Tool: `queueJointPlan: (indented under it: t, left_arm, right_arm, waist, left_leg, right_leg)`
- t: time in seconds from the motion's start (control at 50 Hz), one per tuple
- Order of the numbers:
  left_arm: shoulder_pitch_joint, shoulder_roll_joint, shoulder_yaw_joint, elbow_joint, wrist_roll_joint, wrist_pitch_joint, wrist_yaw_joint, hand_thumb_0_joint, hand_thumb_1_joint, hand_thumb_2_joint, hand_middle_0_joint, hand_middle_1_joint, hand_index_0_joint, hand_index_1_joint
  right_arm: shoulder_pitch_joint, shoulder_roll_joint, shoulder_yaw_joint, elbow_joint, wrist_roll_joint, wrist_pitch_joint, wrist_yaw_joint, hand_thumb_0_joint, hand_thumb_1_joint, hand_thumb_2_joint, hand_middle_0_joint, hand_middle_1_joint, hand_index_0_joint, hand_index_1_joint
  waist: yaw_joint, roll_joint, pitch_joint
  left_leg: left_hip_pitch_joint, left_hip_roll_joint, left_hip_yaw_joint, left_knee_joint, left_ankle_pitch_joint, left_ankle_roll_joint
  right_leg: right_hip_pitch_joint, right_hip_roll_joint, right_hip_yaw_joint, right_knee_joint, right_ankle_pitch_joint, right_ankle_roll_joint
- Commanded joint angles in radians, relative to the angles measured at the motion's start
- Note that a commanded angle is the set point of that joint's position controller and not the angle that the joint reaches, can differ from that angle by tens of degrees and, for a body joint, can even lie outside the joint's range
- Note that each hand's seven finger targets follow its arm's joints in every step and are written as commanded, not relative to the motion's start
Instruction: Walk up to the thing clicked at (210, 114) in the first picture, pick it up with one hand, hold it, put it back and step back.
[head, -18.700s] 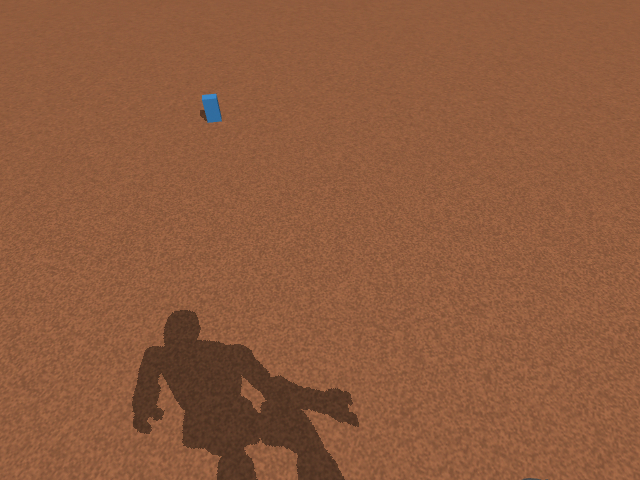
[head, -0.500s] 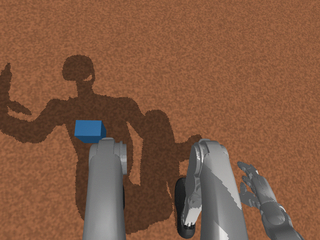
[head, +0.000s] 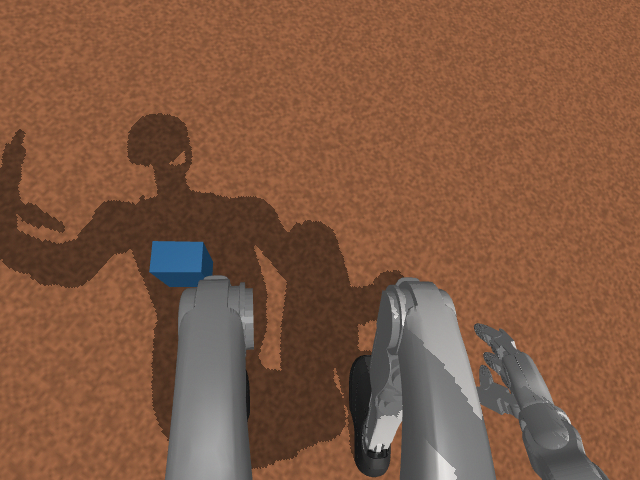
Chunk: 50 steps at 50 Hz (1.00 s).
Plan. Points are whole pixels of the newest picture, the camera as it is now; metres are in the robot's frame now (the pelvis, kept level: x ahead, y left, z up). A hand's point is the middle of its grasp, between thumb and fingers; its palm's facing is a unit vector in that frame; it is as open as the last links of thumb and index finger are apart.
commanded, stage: go down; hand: left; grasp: from the side
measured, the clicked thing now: (185, 266) +0.38 +0.23 -0.29
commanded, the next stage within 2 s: approach in 0.64 s
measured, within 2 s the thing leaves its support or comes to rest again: neither
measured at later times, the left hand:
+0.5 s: hand out of the picture +0.31 +0.41 +0.02, palm faces +0.11 -0.99 -0.13, open 16.9 cm
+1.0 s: hand out of the picture +0.30 +0.39 -0.03, palm faces +0.14 -0.99 -0.04, open 17.5 cm
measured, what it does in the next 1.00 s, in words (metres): stands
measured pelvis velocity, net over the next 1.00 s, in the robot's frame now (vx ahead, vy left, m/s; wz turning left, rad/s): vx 0.00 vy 0.00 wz -0.01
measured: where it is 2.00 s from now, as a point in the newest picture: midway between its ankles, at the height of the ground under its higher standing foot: (300, 439)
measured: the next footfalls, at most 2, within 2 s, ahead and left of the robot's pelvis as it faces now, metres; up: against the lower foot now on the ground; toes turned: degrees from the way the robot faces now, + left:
none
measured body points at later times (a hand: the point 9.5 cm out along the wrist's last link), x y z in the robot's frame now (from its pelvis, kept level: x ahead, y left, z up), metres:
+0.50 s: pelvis +0.00 +0.00 +0.00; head +0.19 +0.07 +0.40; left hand +0.30 +0.46 +0.03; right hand +0.21 -0.26 -0.10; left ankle +0.09 +0.13 -0.33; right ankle +0.11 -0.13 -0.33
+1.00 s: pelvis +0.00 +0.00 -0.01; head +0.19 +0.07 +0.39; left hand +0.29 +0.44 -0.02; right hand +0.21 -0.26 -0.11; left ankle +0.09 +0.13 -0.33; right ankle +0.11 -0.13 -0.33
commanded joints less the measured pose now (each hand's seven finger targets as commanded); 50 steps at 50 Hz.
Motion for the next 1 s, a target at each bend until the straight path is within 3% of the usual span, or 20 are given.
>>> queueJointPlan:
  t: [0.0,0.04,0.14,0.24,0.28,0.32,0.38,0.46,0.5,0.6,0.64,0.7,0.76,0.78,0.88,0.98]
  left_arm:
    - [-0.113,0.388,0.096,-0.119,-0.047,-0.057,-0.012,0.0,-0.505,0.075,-0.058,-0.191,-0.099,-0.146]
    - [-0.139,0.414,0.103,-0.169,-0.044,-0.065,-0.016,0.0,-0.491,0.087,-0.056,-0.204,-0.098,-0.157]
    - [-0.106,0.381,0.088,-0.162,-0.046,-0.047,-0.016,0.0,-0.478,0.082,-0.051,-0.194,-0.093,-0.147]
    - [-0.134,0.413,0.096,-0.192,-0.03,-0.047,0.005,0.0,-0.482,0.098,-0.049,-0.209,-0.09,-0.162]
    - [-0.128,0.386,0.077,-0.204,-0.024,-0.049,0.007,0.0,-0.483,0.094,-0.051,-0.207,-0.092,-0.161]
    - [-0.128,0.414,0.096,-0.206,-0.023,-0.045,0.015,0.0,-0.471,0.098,-0.048,-0.211,-0.091,-0.163]
    - [-0.102,0.389,0.094,-0.189,-0.028,-0.043,0.019,0.0,-0.473,0.108,-0.046,-0.217,-0.089,-0.17]
    - [-0.1,0.343,0.057,-0.169,-0.019,-0.045,0.018,0.0,-0.456,0.108,-0.051,-0.224,-0.095,-0.174]
    - [-0.137,0.399,0.078,-0.232,-0.008,-0.055,0.024,0.0,-0.485,0.1,-0.054,-0.227,-0.1,-0.177]
    - [-0.11,0.38,0.086,-0.228,-0.024,-0.05,0.03,0.0,-0.494,0.101,-0.052,-0.225,-0.098,-0.174]
    - [-0.112,0.413,0.104,-0.227,-0.022,-0.047,0.032,0.0,-0.513,0.102,-0.054,-0.242,-0.104,-0.188]
    - [-0.092,0.356,0.069,-0.178,-0.019,-0.038,0.028,0.0,-0.472,0.098,-0.052,-0.227,-0.099,-0.173]
    - [-0.079,0.352,0.064,-0.13,-0.011,-0.043,0.027,0.0,-0.611,0.02,-0.034,-0.148,-0.075,-0.109]
    - [-0.093,0.311,0.04,-0.119,-0.015,-0.051,0.024,0.0,-0.611,0.009,-0.039,-0.148,-0.08,-0.109]
    - [-0.116,0.25,0.017,0.011,-0.043,-0.104,0.007,0.0,-0.611,0.014,-0.042,-0.154,-0.083,-0.115]
    - [-0.219,0.255,-0.007,0.068,-0.039,-0.19,0.014,0.0,-0.611,0.02,-0.052,-0.162,-0.091,-0.126]
  right_arm:
    - [0.061,-0.239,-0.08,-0.068,0.003,-0.036,-0.022,0.0,-0.883,-0.885,0.202,0.299,0.201,0.299]
    - [0.065,-0.241,-0.083,-0.069,-0.001,-0.039,-0.021,0.0,-0.885,-0.886,0.202,0.299,0.201,0.299]
    - [0.067,-0.237,-0.086,-0.072,0.001,-0.041,-0.02,0.0,-0.879,-0.884,0.202,0.299,0.201,0.299]
    - [0.065,-0.233,-0.088,-0.073,0.004,-0.039,-0.022,0.0,-0.879,-0.885,0.202,0.299,0.201,0.299]
    - [0.07,-0.237,-0.089,-0.071,0.002,-0.036,-0.022,0.0,-0.882,-0.885,0.202,0.299,0.201,0.299]
    - [0.072,-0.236,-0.091,-0.073,0.003,-0.037,-0.024,0.0,-0.883,-0.886,0.202,0.299,0.201,0.299]
    - [0.076,-0.228,-0.088,-0.071,0.004,-0.035,-0.021,0.0,-0.878,-0.885,0.202,0.299,0.201,0.299]
    - [0.082,-0.239,-0.09,-0.062,0.0,-0.033,-0.019,0.0,-0.875,-0.883,0.202,0.299,0.201,0.299]
    - [0.074,-0.24,-0.096,-0.07,-0.002,-0.03,-0.023,0.0,-0.88,-0.883,0.202,0.299,0.201,0.299]
    - [0.08,-0.236,-0.095,-0.067,0.003,-0.028,-0.019,0.0,-0.878,-0.883,0.202,0.299,0.201,0.299]
    - [0.076,-0.235,-0.093,-0.067,0.006,-0.027,-0.02,0.0,-0.88,-0.883,0.203,0.299,0.201,0.299]
    - [0.076,-0.235,-0.093,-0.068,0.006,-0.026,-0.019,0.0,-0.881,-0.884,0.202,0.299,0.201,0.299]
    - [0.069,-0.226,-0.089,-0.066,0.003,-0.028,-0.017,0.0,-0.872,-0.886,0.2,0.299,0.2,0.299]
    - [0.057,-0.228,-0.091,-0.073,0.004,-0.03,-0.015,0.0,-0.88,-0.888,0.2,0.299,0.2,0.299]
    - [0.039,-0.228,-0.069,-0.084,-0.008,-0.041,-0.004,0.0,-0.87,-0.885,0.2,0.3,0.2,0.3]
    - [0.012,-0.235,-0.042,-0.092,-0.041,-0.052,0.006,0.0,-0.881,-0.887,0.2,0.3,0.2,0.3]
  waist:
    - [0.04,0.192,-0.543]
    - [0.04,0.198,-0.57]
    - [0.049,0.207,-0.58]
    - [0.053,0.208,-0.574]
    - [0.046,0.236,-0.571]
    - [0.051,0.232,-0.579]
    - [0.05,0.214,-0.583]
    - [0.032,0.225,-0.562]
    - [0.045,0.258,-0.591]
    - [0.05,0.246,-0.599]
    - [0.06,0.237,-0.593]
    - [0.04,0.22,-0.553]
    - [0.038,0.182,-0.538]
    - [0.016,0.166,-0.504]
    - [-0.012,0.098,-0.458]
    - [-0.032,0.106,-0.469]
  left_leg:
    - [0.414,-0.018,0.053,-0.307,0.082,0.035]
    - [0.414,-0.02,0.056,-0.305,0.073,0.037]
    - [0.42,-0.02,0.062,-0.314,0.065,0.034]
    - [0.421,-0.019,0.056,-0.318,0.066,0.035]
    - [0.454,-0.017,0.046,-0.333,0.069,0.031]
    - [0.448,-0.018,0.051,-0.329,0.063,0.032]
    - [0.443,-0.02,0.052,-0.326,0.085,0.032]
    - [0.468,-0.016,0.039,-0.325,0.126,0.027]
    - [0.486,-0.014,0.04,-0.334,0.106,0.026]
    - [0.49,-0.016,0.042,-0.34,0.096,0.027]
    - [0.464,-0.018,0.042,-0.345,0.085,0.031]
    - [0.453,-0.018,0.04,-0.347,0.069,0.032]
    - [0.408,-0.02,0.054,-0.322,0.072,0.036]
    - [0.388,-0.021,0.05,-0.317,0.042,0.039]
    - [0.33,-0.019,0.047,-0.262,0.037,0.039]
    - [0.301,-0.015,0.053,-0.189,0.026,0.033]
  right_leg:
    - [0.237,0.047,-0.031,-0.22,0.063,-0.055]
    - [0.258,0.045,-0.028,-0.226,0.059,-0.053]
    - [0.266,0.045,-0.024,-0.236,0.048,-0.053]
    - [0.242,0.046,-0.03,-0.227,0.054,-0.056]
    - [0.214,0.047,-0.037,-0.214,0.06,-0.059]
    - [0.232,0.046,-0.033,-0.225,0.055,-0.057]
    - [0.243,0.046,-0.033,-0.225,0.067,-0.057]
    - [0.213,0.045,-0.044,-0.207,0.099,-0.061]
    - [0.221,0.044,-0.04,-0.209,0.09,-0.059]
    - [0.227,0.044,-0.037,-0.217,0.078,-0.058]
    - [0.237,0.044,-0.037,-0.216,0.071,-0.058]
    - [0.217,0.044,-0.038,-0.221,0.061,-0.058]
    - [0.248,0.046,-0.034,-0.233,0.06,-0.054]
    - [0.203,0.046,-0.037,-0.229,0.039,-0.054]
    - [0.211,0.053,-0.05,-0.215,0.028,-0.05]
    - [0.216,0.058,-0.05,-0.182,0.026,-0.046]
